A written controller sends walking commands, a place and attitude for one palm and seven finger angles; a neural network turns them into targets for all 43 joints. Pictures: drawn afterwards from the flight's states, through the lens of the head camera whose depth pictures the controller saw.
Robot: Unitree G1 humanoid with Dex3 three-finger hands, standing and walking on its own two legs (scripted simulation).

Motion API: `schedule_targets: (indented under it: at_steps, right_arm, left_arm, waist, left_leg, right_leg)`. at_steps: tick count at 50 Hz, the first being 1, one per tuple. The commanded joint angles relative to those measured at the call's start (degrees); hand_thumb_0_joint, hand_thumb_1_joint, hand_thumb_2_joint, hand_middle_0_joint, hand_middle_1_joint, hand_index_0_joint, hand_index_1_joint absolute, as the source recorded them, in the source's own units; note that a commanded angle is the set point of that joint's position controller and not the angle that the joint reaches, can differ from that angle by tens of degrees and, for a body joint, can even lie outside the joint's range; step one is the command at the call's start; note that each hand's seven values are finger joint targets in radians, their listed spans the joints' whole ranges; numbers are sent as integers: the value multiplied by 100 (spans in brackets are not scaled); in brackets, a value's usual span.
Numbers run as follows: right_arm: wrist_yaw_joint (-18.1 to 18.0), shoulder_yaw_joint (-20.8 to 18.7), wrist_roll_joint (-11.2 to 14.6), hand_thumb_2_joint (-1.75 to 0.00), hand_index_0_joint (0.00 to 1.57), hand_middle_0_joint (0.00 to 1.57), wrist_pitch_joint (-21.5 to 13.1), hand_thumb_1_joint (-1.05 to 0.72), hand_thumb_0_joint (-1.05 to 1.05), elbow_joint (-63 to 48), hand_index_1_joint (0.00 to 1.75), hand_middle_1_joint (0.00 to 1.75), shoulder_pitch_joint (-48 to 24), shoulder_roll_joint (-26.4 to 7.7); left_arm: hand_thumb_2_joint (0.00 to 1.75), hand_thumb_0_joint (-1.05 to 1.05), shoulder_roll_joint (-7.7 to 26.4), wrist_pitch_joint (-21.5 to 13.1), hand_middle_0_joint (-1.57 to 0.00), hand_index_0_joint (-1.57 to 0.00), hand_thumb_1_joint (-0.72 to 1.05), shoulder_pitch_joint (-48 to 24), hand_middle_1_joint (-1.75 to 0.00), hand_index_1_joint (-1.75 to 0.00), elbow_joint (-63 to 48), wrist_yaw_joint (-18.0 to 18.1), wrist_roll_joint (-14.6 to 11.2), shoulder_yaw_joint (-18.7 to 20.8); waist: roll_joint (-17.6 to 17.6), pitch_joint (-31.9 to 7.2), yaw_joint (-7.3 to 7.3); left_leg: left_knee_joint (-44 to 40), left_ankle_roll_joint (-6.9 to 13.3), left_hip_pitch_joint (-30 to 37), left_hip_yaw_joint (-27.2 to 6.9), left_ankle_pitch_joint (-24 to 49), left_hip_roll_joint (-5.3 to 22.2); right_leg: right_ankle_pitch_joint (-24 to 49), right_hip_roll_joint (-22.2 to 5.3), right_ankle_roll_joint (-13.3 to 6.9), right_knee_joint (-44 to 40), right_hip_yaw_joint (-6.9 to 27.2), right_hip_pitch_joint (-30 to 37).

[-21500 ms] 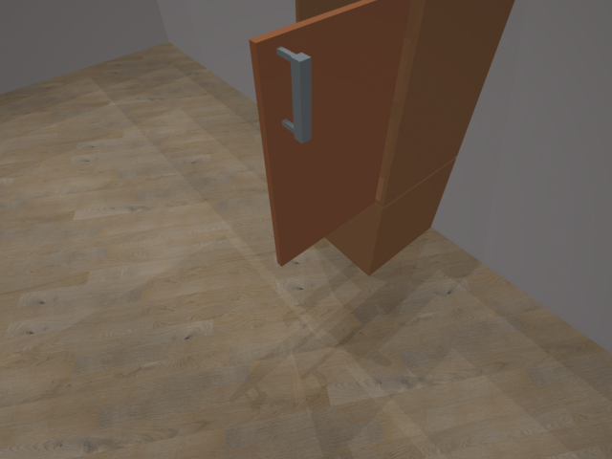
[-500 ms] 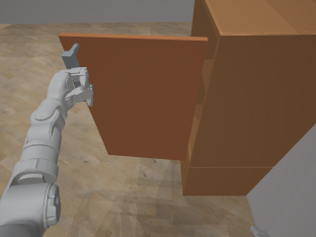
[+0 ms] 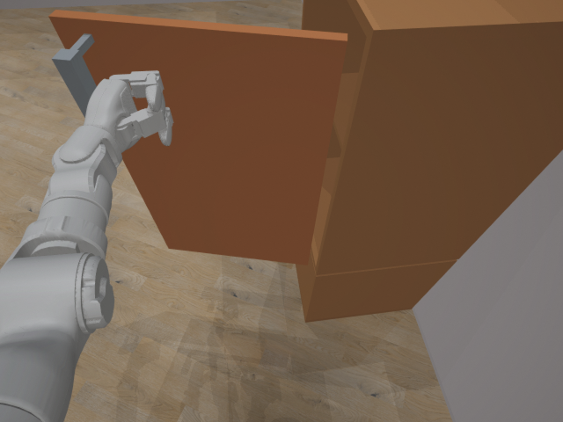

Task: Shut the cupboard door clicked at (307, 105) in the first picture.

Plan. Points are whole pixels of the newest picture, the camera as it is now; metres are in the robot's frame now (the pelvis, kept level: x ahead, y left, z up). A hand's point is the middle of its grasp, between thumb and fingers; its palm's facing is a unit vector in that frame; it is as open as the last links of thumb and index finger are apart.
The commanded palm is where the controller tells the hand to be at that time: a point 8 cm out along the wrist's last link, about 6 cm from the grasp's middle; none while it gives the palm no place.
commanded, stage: push the door shut along its arc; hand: left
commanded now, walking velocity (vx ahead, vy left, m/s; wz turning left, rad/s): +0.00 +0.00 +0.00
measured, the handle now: (99, 96) +0.54 +0.22 +0.17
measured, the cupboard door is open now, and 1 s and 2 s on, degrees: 76 65 65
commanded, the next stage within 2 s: pull the fist back off the door in 0.48 s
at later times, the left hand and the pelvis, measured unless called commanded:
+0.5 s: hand (165, 104) +0.51 +0.12 +0.17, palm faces -0.33 -0.95 -0.01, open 3.1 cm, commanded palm +0.54 +0.16 +0.17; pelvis +0.00 +0.00 -0.01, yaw +1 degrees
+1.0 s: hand (196, 95) +0.54 +0.08 +0.16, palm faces +0.06 -1.00 +0.03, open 3.1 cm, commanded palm +0.49 +0.14 +0.17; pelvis +0.01 -0.01 +0.00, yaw -2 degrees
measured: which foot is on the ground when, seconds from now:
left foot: down 0.00-1.00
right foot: down 0.00-1.00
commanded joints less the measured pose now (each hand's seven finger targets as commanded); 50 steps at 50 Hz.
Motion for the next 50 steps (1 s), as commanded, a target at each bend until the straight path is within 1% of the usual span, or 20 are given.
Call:
schedule_targets:
  at_steps: [1,3,8,11,16,21,23,29,30,31,32,33,36,37,39,41,43,46,49,50]
  right_arm:
    - [-61,-385,-57,-90,20,20,-125,-90,0,-496,30,30,625,-1000]
    - [-39,-401,-65,-90,20,20,-100,-90,0,-550,30,30,674,-984]
    - [-45,-467,-72,-90,20,20,37,-90,0,-581,30,30,810,-1020]
    - [-84,-476,-65,-90,20,20,81,-90,0,-505,30,30,835,-1007]
    - [-132,-469,-93,-90,20,20,112,-90,0,-297,30,30,967,-1063]
    - [-138,-459,-139,-90,20,20,43,-90,0,-161,30,30,994,-1068]
    - [-150,-467,-166,-90,20,20,9,-90,0,-70,30,30,1036,-1106]
    - [-188,-425,-166,-90,20,20,-66,-90,0,106,30,30,1029,-1154]
    - [-141,-335,-72,-90,20,20,-70,-90,0,-17,30,30,991,-856]
    - [-10,-336,-116,-90,20,20,-105,-90,0,-50,30,30,1142,-842]
    - [91,-371,-142,-90,20,20,-115,-90,0,-79,30,30,1164,-815]
    - [171,-402,-234,-90,20,20,-121,-90,0,-51,30,30,1230,-819]
    - [462,-408,-451,-90,20,20,-66,-90,0,-114,30,30,1412,-755]
    - [547,-421,-481,-90,20,20,-29,-90,0,-126,30,30,1420,-736]
    - [628,-460,-502,-90,20,20,47,-90,0,-130,30,30,1483,-770]
    - [589,-473,-430,-90,20,20,189,-90,0,-214,30,30,1503,-843]
    - [510,-498,-341,-90,20,20,261,-90,0,-305,30,30,1411,-834]
    - [421,-469,-242,-90,20,20,313,-90,0,-460,30,30,1291,-785]
    - [381,-461,-225,-90,20,20,300,-90,0,-521,30,30,1205,-701]
    - [369,-465,-210,-90,20,20,312,-90,0,-576,30,30,1201,-698]
  left_arm:
    - [90,0,1883,-524,-130,-130,90,-3085,-150,-150,-1295,58,62,606]
    - [90,0,1860,-565,-130,-130,90,-2971,-150,-150,-1312,2,109,601]
    - [90,0,1766,-475,-130,-130,90,-2910,-150,-150,-1239,-231,68,557]
    - [90,0,1442,-420,-130,-130,90,-3317,-150,-150,-1337,-330,-9,259]
    - [90,0,1444,-300,-130,-130,90,-3836,-150,-150,-975,-395,-33,182]
    - [90,0,990,-299,-130,-130,90,-4359,-150,-150,-833,-442,-60,-212]
    - [90,0,1121,-297,-130,-130,90,-4521,-150,-150,-716,-443,-63,-129]
    - [90,0,856,-249,-130,-130,90,-4826,-150,-150,-237,-475,-80,-364]
    - [90,0,964,-121,-130,-130,90,-5271,-150,-150,-326,736,-541,784]
    - [90,0,726,-58,-130,-130,90,-5137,-150,-150,-330,1344,-321,636]
    - [90,0,502,-33,-130,-130,90,-4916,-150,-150,-287,1688,-229,527]
    - [90,0,443,-72,-130,-130,90,-4990,-150,-150,-466,2067,-153,601]
    - [90,0,599,-415,-130,-130,90,-4679,-150,-150,-877,3094,680,601]
    - [90,0,410,-550,-130,-130,90,-4603,-150,-150,-971,3178,954,266]
    - [90,0,526,-698,-130,-130,90,-4431,-150,-150,-861,3197,1271,194]
    - [90,0,832,-645,-130,-130,90,-4195,-150,-150,-648,2966,1196,403]
    - [90,0,780,-537,-130,-130,90,-4198,-150,-150,-660,2701,939,454]
    - [90,0,848,-512,-130,-130,90,-3805,-150,-150,-1138,2437,590,707]
    - [90,0,907,-629,-130,-130,90,-3246,-150,-150,-1346,2417,510,880]
    - [90,0,1087,-683,-130,-130,90,-2882,-150,-150,-1479,2438,495,1049]
  waist:
    - [62,-2344,-4]
    - [284,-2550,40]
    - [78,-2547,2]
    - [178,-2377,-155]
    - [129,-2104,-353]
    - [443,-2298,-496]
    - [340,-2382,-554]
    - [183,-2191,-711]
    - [443,-1949,-556]
    - [400,-2384,-514]
    - [451,-2413,-466]
    - [226,-2604,-530]
    - [501,-3074,-360]
    - [698,-3160,-390]
    - [757,-3121,-372]
    - [344,-3088,-306]
    - [100,-3094,-242]
    - [190,-3106,-7]
    - [-206,-2617,64]
    - [-222,-2537,197]
  left_leg:
    - [-108,-14,1756,-600,2400,87]
    - [-48,-44,1937,-588,2665,111]
    - [12,-21,1921,-541,2900,133]
    - [50,8,2010,-531,2978,130]
    - [89,12,1878,-562,2632,110]
    - [199,-28,2124,-669,2527,112]
    - [258,-23,2070,-680,2395,125]
    - [340,-8,1705,-698,1858,138]
    - [265,-89,1156,-767,1821,177]
    - [195,-141,1282,-795,1848,183]
    - [186,-191,1321,-843,1871,206]
    - [262,-182,1357,-845,2029,214]
    - [455,-192,1569,-819,2666,180]
    - [479,-204,1724,-790,2761,197]
    - [483,-204,1777,-753,2666,212]
    - [361,-152,1491,-662,2433,173]
    - [247,-110,1362,-549,2308,133]
    - [104,-86,1427,-448,2510,114]
    - [-12,-7,1085,-289,2333,96]
    - [-55,9,983,-239,2362,76]
  right_leg:
    - [2318,94,-96,-191,169,220]
    - [2429,102,-102,-165,172,182]
    - [2665,157,-74,-198,150,187]
    - [2686,189,-52,-249,133,-24]
    - [2425,212,-68,-276,105,-371]
    - [2044,226,-81,-184,54,-873]
    - [1973,219,-83,-156,60,-943]
    - [1551,221,-69,-62,20,-1306]
    - [1518,209,-50,-297,59,-1035]
    - [1522,255,23,-179,40,-867]
    - [1442,254,22,-130,1,-961]
    - [1537,253,55,-89,-31,-958]
    - [1739,267,63,113,-53,-985]
    - [1721,272,49,149,-42,-1092]
    - [1693,282,-5,147,-18,-1082]
    - [1948,297,-16,65,57,-555]
    - [2253,310,-16,-38,116,-83]
    - [2675,333,-38,-138,150,419]
    - [2887,337,2,-259,177,752]
    - [2985,319,-8,-264,176,986]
